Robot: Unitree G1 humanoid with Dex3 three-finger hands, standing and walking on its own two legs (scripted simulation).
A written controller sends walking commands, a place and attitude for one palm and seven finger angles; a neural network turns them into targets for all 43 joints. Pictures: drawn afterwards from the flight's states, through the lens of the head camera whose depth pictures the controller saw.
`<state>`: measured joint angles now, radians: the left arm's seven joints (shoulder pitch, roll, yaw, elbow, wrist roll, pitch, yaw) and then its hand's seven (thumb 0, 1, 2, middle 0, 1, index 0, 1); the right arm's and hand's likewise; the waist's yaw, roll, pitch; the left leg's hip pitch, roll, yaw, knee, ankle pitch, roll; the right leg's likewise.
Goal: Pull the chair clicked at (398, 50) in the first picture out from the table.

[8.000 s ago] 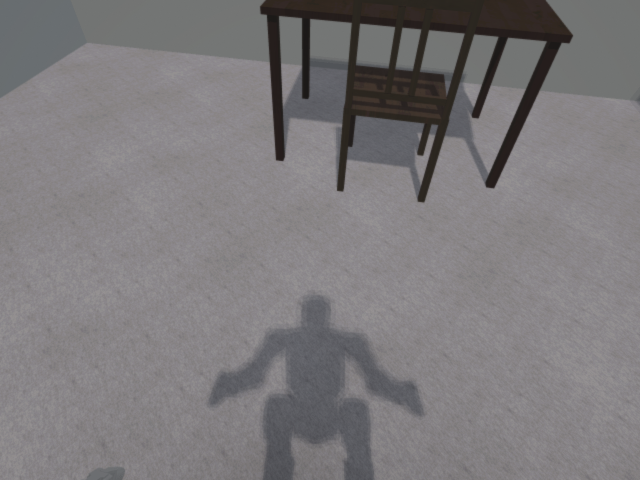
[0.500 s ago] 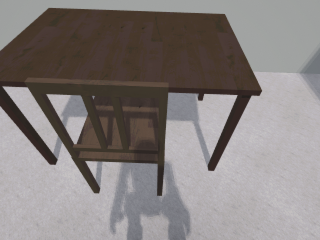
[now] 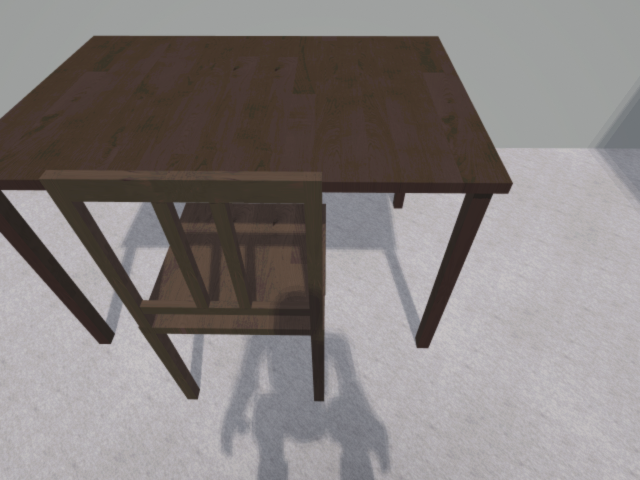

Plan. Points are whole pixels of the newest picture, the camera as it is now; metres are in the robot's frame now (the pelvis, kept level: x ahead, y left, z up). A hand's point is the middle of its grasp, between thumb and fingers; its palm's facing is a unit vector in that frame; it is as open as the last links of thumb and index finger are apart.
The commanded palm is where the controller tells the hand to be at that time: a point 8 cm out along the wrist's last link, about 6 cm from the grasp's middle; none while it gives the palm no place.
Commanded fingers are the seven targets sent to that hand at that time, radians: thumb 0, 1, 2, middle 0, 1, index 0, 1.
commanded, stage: look again from close up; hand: left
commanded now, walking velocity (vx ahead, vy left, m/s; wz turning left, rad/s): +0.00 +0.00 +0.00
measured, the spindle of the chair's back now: (185, 259) +0.50 +0.29 -0.09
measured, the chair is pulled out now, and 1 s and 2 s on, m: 0.00 0.00 0.00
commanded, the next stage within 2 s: shuffle to correct the standing spot in 0.26 s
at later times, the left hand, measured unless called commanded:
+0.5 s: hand out of the picture -0.02 +0.15 -0.18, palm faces +0.05 -0.99 -0.16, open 7.4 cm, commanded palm none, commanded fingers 0.00 0.90 0.90 -0.20 -0.30 -0.20 -0.30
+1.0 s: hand out of the picture +0.06 +0.16 -0.19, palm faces +0.08 -0.98 -0.18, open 7.3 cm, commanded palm none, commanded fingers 0.00 0.90 0.90 -0.20 -0.30 -0.20 -0.30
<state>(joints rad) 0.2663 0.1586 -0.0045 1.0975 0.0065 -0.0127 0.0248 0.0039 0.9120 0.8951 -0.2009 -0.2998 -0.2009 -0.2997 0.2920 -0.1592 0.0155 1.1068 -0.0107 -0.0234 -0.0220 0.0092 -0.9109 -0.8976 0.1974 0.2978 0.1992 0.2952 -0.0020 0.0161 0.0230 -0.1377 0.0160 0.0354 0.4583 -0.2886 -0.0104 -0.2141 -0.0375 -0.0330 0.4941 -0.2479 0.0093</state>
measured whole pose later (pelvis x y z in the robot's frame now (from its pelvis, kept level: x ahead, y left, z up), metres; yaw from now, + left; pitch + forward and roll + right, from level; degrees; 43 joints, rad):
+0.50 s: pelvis +0.00 -0.01 +0.00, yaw +0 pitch -2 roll +0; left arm 0.33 0.13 0.00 1.12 0.02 -0.01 0.02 0.00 0.91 0.90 -0.20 -0.30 -0.20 -0.30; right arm 0.32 -0.13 0.01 1.15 -0.02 -0.01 -0.02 0.01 -0.91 -0.90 0.20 0.30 0.20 0.30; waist 0.01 0.00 0.02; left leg -0.15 0.04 0.03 0.48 -0.31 -0.02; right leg -0.22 -0.02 -0.04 0.51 -0.26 -0.01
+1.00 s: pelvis +0.07 +0.00 -0.01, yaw +1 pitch -1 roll +0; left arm 0.30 0.13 0.02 1.11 0.01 0.00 0.05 0.01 0.92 0.89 -0.20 -0.30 -0.20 -0.30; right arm 0.28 -0.12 -0.01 1.13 -0.01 -0.03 -0.06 0.02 -0.92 -0.90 0.20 0.30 0.20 0.30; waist 0.01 -0.02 0.05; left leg -0.10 0.03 0.07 0.52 -0.38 0.00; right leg -0.21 -0.04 -0.05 0.66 -0.36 0.00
